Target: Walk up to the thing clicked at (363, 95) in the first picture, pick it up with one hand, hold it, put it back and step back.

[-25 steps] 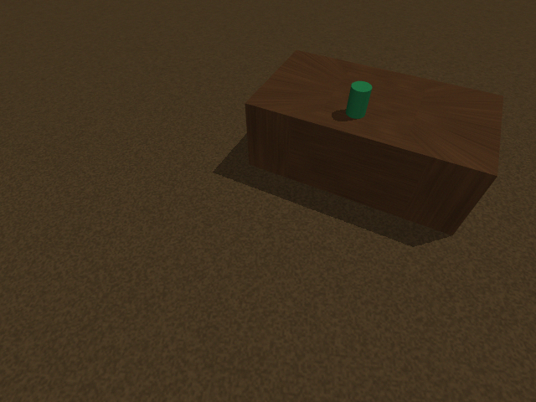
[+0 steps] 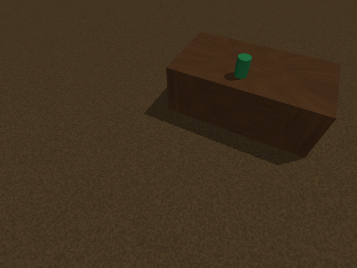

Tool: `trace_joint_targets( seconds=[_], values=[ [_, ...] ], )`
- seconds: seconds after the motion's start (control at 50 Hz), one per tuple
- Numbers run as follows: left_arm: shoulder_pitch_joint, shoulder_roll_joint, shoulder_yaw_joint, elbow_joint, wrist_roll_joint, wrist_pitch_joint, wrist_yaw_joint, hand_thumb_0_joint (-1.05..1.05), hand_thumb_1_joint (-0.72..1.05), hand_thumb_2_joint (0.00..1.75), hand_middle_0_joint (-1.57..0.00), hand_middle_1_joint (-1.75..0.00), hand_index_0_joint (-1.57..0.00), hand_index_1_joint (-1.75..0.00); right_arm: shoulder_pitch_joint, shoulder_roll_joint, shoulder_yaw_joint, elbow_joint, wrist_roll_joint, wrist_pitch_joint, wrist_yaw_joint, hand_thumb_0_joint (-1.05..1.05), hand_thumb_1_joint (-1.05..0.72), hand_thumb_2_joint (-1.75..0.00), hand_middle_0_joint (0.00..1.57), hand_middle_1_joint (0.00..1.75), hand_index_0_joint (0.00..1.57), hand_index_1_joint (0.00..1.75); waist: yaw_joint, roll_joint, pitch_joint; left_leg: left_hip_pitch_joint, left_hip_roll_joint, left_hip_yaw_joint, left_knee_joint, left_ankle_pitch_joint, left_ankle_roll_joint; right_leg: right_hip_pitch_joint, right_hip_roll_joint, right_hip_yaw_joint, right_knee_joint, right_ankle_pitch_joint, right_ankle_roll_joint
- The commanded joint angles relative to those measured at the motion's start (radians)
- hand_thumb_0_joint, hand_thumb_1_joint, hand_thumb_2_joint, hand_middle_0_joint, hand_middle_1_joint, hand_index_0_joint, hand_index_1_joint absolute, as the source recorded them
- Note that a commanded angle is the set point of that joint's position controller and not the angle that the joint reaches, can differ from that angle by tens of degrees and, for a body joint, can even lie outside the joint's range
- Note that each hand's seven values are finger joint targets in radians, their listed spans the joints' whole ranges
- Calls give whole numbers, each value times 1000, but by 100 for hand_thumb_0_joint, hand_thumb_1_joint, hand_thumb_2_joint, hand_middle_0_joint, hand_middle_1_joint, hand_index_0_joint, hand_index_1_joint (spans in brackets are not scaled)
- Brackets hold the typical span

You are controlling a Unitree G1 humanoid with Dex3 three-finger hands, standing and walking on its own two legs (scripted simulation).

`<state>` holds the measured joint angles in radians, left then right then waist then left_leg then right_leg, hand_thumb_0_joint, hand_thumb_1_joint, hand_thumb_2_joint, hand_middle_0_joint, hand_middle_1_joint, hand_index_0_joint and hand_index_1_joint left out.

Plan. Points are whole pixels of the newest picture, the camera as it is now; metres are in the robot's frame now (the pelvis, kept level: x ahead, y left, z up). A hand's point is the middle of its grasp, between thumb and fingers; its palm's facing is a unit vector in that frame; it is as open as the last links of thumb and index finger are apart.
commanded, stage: stand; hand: left
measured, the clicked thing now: (242, 66) +1.29 -0.40 -0.33
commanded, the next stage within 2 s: walk up in 0.62 s
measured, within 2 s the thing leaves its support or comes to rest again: neither
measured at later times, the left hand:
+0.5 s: hand out of the picture +0.08 +0.25 -0.16, palm faces -0.03 -0.94 -0.33, open 7.4 cm
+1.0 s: hand (109, 245) +0.20 +0.20 -0.15, palm faces -0.19 -0.88 -0.44, open 7.4 cm
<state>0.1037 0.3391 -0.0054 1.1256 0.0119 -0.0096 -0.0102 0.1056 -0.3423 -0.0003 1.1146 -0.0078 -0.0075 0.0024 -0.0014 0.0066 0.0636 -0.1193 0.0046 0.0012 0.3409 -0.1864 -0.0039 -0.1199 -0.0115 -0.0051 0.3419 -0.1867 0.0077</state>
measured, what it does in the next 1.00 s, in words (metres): steps to the right: right foot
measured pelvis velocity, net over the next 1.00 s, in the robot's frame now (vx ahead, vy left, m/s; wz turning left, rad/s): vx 0.08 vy -0.09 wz -0.21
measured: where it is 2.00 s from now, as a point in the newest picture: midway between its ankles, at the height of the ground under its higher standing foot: (220, 217)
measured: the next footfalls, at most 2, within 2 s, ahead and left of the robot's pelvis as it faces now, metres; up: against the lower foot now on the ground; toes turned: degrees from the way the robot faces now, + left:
right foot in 0.94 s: +0.16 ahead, -0.24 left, +0.00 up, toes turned -17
left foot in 1.36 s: +0.39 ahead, -0.04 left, +0.00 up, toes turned -14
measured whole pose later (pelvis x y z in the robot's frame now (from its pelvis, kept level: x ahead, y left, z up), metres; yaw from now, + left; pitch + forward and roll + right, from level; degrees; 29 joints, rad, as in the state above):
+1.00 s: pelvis +0.08 -0.09 -0.04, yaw -12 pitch -4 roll +0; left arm 0.25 0.44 0.11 0.95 0.04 -0.02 -0.11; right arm 0.24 -0.49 -0.11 0.98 -0.05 -0.02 0.03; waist -0.01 0.07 0.06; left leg -0.11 0.17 0.09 0.80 -0.53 0.01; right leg -0.39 -0.06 -0.06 0.74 -0.28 0.00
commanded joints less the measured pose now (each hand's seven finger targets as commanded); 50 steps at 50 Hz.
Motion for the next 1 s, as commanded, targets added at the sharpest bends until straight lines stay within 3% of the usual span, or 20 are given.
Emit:
trace_joint_targets(
  seconds=[0.0, 0.08, 0.2, 0.4, 0.52, 0.58, 0.6, 0.62, 0.64, 0.66, 0.68, 0.7, 0.74, 0.8, 0.86, 0.9, 0.92, 0.94, 0.96, 0.98],
  values=[
    [-36, 214, 42, -60, -2, -22, 19, 0, 90, 90, -20, -30, -20, -30, -37, -212, -37, -56, 1, -23, -10, 0, -90, -90, 20, 30, 20, 30, 3, -12, -95, 14, 122, -97, -49, 129, 30, 21, -117, 87, -58, 130, -32],
    [-37, 217, 43, -60, -2, -24, 19, 0, 90, 90, -20, -30, -20, -30, -36, -209, -35, -58, 0, -26, -12, 0, -90, -90, 20, 30, 20, 30, 2, -14, -114, 28, 125, -95, -41, 177, 32, 33, -122, 87, -50, 180, -31],
    [-32, 214, 44, -57, -4, -19, 19, 0, 90, 90, -20, -30, -20, -30, -38, -214, -35, -56, 2, -24, -13, 0, -90, -90, 20, 30, 20, 30, 6, -8, -84, 21, 123, -100, -56, 147, 26, 12, -113, 80, -57, 127, -30],
    [-39, 215, 43, -61, -2, -22, 21, 0, 90, 90, -20, -30, -20, -30, -39, -214, -36, -61, 1, -25, -13, 0, -90, -90, 20, 30, 20, 30, 2, -17, -109, 37, 128, -100, -43, 202, 30, 42, -122, 80, -54, 183, -30],
    [-34, 214, 44, -60, -3, -20, 21, 0, 90, 90, -20, -30, -20, -30, -34, -213, -34, -56, 0, -25, -13, 0, -90, -90, 20, 30, 20, 30, 4, -9, -82, 14, 121, -98, -58, 157, 28, 34, -120, 82, -66, 156, -28],
    [-30, 219, 46, -59, -2, -18, 18, 0, 90, 90, -20, -30, -20, -30, -32, -214, -35, -55, -2, -24, -13, 0, -90, -90, 20, 30, 20, 30, 3, -12, -71, 11, 121, -99, -69, 108, 27, 13, -117, 84, -73, 95, -29],
    [3, 314, 121, -167, 26, -9, -23, 0, 90, 90, -20, -30, -20, -30, 37, -343, -122, -134, -26, -52, -3, 0, -90, -90, 20, 30, 20, 30, -40, -30, -134, 189, 122, -80, 26, -316, 90, -186, -38, 114, 49, -289, -64],
    [-80, 273, 112, -186, 27, 2, -41, 0, 90, 90, -20, -30, -20, -30, 113, -366, -143, -102, -33, -61, -2, 0, -90, -90, 20, 30, 20, 30, -95, 65, -60, 315, 202, -174, -50, -488, 136, -480, -10, 50, 191, -348, -50],
    [-121, 246, 110, -219, 31, 10, -51, 0, 90, 90, -20, -30, -20, -30, 151, -402, -161, -107, -34, -67, -5, 0, -90, -90, 20, 30, 20, 30, -118, 191, -20, 315, 373, -335, -182, -571, 203, -608, -13, 10, 442, -287, -31],
    [-129, 263, 115, -237, 43, 10, -58, 0, 90, 90, -20, -30, -20, -30, 141, -392, -164, -130, -27, -73, -6, 0, -90, -90, 20, 30, 20, 30, -111, 104, -1, 236, 446, -364, -208, -503, 233, -624, -62, 59, 529, -280, -27],
    [-109, 269, 122, -251, 38, 6, -65, 0, 90, 90, -20, -30, -20, -30, 119, -398, -166, -154, -24, -77, -6, 0, -90, -90, 20, 30, 20, 30, -89, 76, 11, 158, 478, -382, -222, -480, 248, -585, -94, 100, 572, -262, -25],
    [-83, 275, 129, -248, 35, 4, -73, 0, 90, 90, -20, -30, -20, -30, 90, -373, -161, -170, -29, -83, -6, 0, -90, -90, 20, 30, 20, 30, -60, 37, 12, 92, 445, -338, -229, -464, 232, -541, -119, 122, 599, -226, -25],
    [-7, 267, 132, -243, 21, 5, -98, 0, 90, 90, -20, -30, -20, -30, 23, -351, -157, -210, -33, -88, -1, 0, -90, -90, 20, 30, 20, 30, -15, 87, 19, 71, 388, -210, -220, -420, 214, -491, -139, 103, 536, -202, -17],
    [44, 249, 137, -249, 17, 5, -119, 0, 90, 90, -20, -30, -20, -30, -28, -345, -160, -246, -43, -92, 13, 0, -90, -90, 20, 30, 20, 30, 13, 159, 21, -5, 306, -17, -151, -298, 171, -341, -130, 22, 390, -144, -8],
    [83, 252, 146, -243, 20, -3, -116, 0, 90, 90, -20, -30, -20, -30, -30, -345, -161, -255, -45, -83, 22, 0, -90, -90, 20, 30, 20, 30, 25, 135, -3, -89, 250, 82, -40, -296, 142, -172, -80, -72, 308, -70, -12],
    [176, 267, 156, -211, 27, -11, -104, 0, 90, 90, -20, -30, -20, -30, -35, -335, -155, -261, -38, -71, 22, 0, -90, -90, 20, 30, 20, 30, 70, 37, -23, -197, 222, 140, 128, -357, 127, -14, -35, -133, 270, -18, -19],
    [277, 311, 176, -183, 31, -20, -88, 0, 90, 90, -20, -30, -20, -30, -4, -300, -139, -261, -41, -61, 21, 0, -90, -90, 20, 30, 20, 30, 113, -105, -67, -282, 178, 159, 343, -336, 110, 118, 1, -105, 271, -90, -28],
    [406, 372, 200, -163, 29, -28, -67, 0, 90, 90, -20, -30, -20, -30, 14, -229, -112, -276, -40, -57, 25, 0, -90, -90, 20, 30, 20, 30, 181, -352, -81, -414, 75, 203, 662, -375, 79, 204, -59, 71, 108, -322, -72],
    [390, 449, 210, -201, 24, -36, -54, 0, 90, 90, -20, -30, -20, -30, 32, -193, -91, -317, -20, -54, 33, 0, -90, -90, 20, 30, 20, 30, 150, -463, -32, -590, -20, 117, 845, -450, 23, 139, -272, 581, -164, -653, -154],
    [311, 468, 202, -231, 9, -37, -57, 0, 90, 90, -20, -30, -20, -30, 23, -287, -112, -311, -22, -51, 32, 0, -90, -90, 20, 30, 20, 30, 107, -296, 28, -540, 33, 12, 861, -384, 9, 10, -370, 788, -251, -760, -237]
  ],
)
